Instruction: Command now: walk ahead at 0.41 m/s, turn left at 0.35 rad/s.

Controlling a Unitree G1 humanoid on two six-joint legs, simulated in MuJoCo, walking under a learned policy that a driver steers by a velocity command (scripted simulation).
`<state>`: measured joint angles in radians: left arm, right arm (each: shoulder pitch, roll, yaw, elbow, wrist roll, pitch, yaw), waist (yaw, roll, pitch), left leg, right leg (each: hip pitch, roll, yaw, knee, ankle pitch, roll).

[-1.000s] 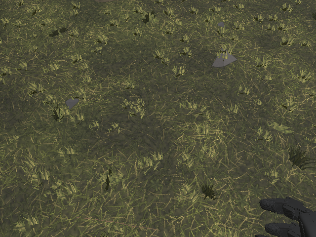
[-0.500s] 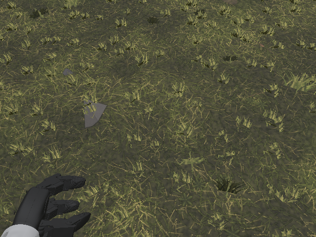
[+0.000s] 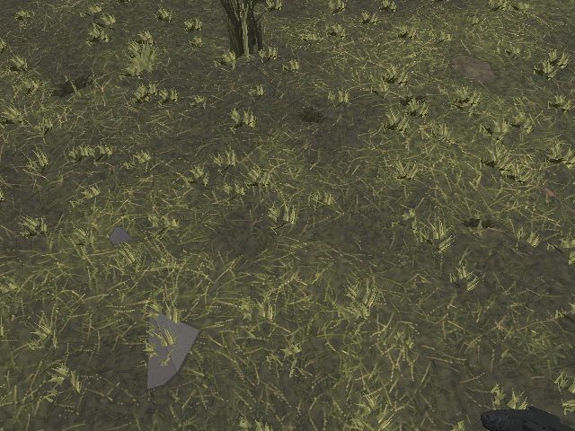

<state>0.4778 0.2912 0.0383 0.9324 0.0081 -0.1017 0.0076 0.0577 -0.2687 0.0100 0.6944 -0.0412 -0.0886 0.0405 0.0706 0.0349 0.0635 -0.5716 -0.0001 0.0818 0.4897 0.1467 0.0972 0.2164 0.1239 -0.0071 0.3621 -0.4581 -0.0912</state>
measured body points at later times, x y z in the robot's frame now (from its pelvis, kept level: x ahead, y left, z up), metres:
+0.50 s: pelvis +0.18 -0.04 +0.02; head +0.22 -0.04 +0.47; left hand +0.26 +0.26 -0.06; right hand +0.40 -0.28 -0.09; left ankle +0.19 +0.07 -0.69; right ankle +0.29 -0.12 -0.71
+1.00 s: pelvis +0.18 -0.03 +0.02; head +0.17 +0.01 +0.47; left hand +0.02 +0.24 -0.09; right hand +0.50 -0.08 -0.06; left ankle +0.10 +0.01 -0.71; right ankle +0.29 -0.12 -0.66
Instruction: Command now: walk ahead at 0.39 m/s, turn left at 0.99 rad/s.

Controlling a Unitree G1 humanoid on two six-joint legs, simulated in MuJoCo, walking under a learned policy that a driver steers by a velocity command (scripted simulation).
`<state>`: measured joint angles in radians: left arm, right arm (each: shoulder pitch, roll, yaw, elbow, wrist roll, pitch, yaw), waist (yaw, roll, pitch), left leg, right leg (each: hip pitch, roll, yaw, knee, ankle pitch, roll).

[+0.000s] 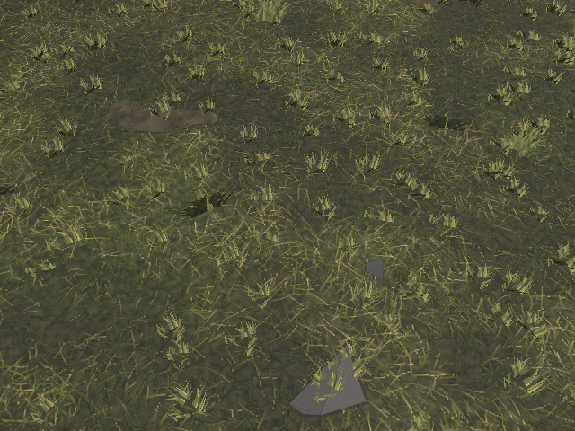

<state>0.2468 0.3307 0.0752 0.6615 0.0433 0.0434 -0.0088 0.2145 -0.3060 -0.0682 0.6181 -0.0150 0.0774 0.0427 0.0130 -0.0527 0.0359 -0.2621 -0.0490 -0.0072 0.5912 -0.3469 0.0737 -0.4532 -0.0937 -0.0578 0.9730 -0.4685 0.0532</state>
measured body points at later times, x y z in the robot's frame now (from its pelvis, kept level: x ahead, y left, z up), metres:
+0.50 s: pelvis +0.24 -0.01 +0.01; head +0.25 -0.03 +0.46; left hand +0.23 +0.28 -0.09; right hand +0.42 -0.23 -0.11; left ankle +0.15 +0.10 -0.65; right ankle +0.23 -0.11 -0.73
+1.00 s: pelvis +0.43 +0.06 +0.01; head +0.47 +0.08 +0.45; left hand +0.49 +0.35 -0.13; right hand +0.58 -0.18 -0.11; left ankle +0.50 +0.15 -0.73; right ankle +0.44 -0.06 -0.65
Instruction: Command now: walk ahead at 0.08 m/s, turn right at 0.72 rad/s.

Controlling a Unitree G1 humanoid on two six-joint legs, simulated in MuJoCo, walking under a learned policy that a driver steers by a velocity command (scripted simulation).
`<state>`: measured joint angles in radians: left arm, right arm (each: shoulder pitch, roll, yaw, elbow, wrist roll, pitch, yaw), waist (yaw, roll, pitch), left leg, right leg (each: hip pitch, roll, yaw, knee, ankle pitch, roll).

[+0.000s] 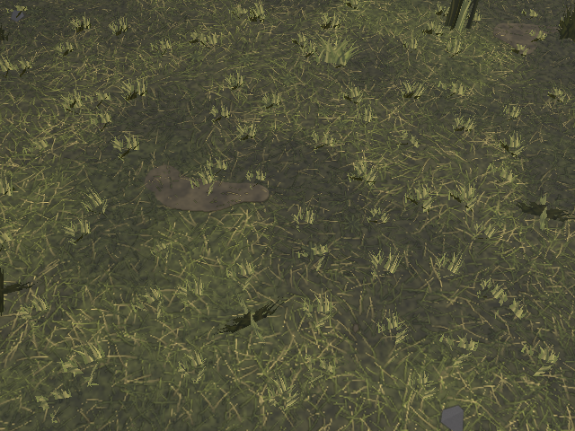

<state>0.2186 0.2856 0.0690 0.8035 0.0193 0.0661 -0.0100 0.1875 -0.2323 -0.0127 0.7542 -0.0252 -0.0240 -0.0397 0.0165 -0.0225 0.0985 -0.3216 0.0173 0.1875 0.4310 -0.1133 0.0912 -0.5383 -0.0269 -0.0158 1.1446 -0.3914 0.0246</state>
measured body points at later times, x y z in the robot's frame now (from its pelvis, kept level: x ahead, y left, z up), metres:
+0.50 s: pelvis +0.02 -0.04 +0.00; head +0.05 -0.07 +0.45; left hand +0.26 +0.18 -0.09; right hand +0.02 -0.34 -0.12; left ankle +0.11 +0.09 -0.68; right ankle +0.00 -0.11 -0.74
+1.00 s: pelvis +0.05 -0.02 +0.00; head +0.06 -0.02 +0.45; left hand +0.26 +0.16 -0.13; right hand +0.01 -0.30 -0.12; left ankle +0.10 +0.06 -0.73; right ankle -0.05 -0.08 -0.74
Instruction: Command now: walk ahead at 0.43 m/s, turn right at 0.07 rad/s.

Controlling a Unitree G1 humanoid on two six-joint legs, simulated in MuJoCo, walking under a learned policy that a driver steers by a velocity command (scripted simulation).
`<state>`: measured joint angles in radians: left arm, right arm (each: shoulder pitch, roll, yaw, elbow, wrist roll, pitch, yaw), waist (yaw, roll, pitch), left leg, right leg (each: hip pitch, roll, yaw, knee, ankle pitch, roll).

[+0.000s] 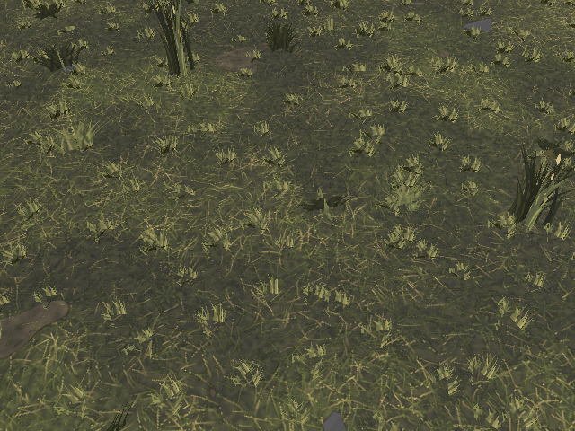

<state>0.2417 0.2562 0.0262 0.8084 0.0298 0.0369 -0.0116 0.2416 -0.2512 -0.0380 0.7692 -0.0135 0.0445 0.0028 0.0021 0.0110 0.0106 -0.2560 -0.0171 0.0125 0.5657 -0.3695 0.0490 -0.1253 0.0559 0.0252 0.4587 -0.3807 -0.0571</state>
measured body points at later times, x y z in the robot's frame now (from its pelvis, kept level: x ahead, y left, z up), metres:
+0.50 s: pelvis +0.23 +0.08 +0.00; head +0.25 +0.09 +0.45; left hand +0.29 +0.35 -0.13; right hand +0.32 -0.19 -0.11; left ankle +0.23 +0.17 -0.74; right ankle +0.15 -0.06 -0.64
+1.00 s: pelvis +0.66 +0.07 +0.00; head +0.69 +0.07 +0.45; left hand +0.68 +0.36 -0.12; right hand +0.79 -0.19 -0.12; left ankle +0.58 +0.18 -0.63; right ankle +0.68 -0.03 -0.74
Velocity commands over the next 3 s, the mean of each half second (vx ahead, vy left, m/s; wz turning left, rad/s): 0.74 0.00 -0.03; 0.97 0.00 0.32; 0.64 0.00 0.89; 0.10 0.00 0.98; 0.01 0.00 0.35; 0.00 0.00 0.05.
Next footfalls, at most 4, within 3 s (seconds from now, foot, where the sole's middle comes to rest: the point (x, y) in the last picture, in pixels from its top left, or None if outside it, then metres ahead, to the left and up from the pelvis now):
0.34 left None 0.27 0.17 -0.77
0.82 right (310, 351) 0.72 -0.02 -0.77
1.28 left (214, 235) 1.10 0.25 -0.77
1.82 right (222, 182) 1.33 0.25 -0.77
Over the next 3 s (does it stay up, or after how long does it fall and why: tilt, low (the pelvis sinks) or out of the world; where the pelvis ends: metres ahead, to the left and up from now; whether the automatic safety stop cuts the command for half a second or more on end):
stays up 1.18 0.18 0.01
